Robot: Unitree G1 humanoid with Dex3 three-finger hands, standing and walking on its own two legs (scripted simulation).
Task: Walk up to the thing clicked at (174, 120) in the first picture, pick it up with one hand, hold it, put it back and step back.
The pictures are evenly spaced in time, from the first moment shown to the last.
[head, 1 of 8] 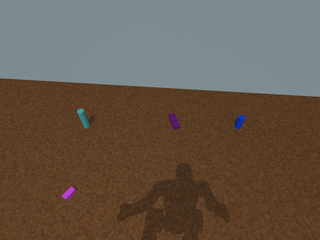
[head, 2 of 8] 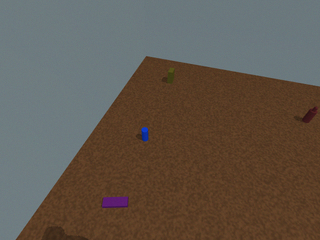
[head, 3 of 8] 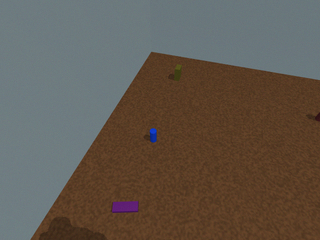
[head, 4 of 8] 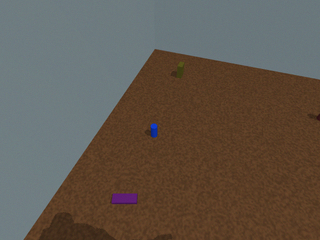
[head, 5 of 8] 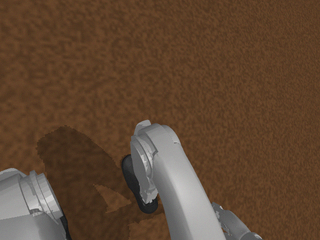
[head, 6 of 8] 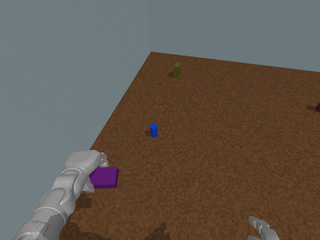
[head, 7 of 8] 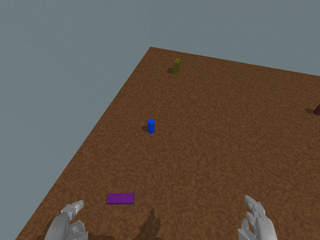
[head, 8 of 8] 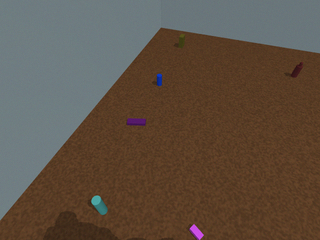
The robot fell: no
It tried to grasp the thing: yes
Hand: left
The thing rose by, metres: 0.69
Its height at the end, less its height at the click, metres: +0.00
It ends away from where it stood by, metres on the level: 0.02
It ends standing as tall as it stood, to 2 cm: yes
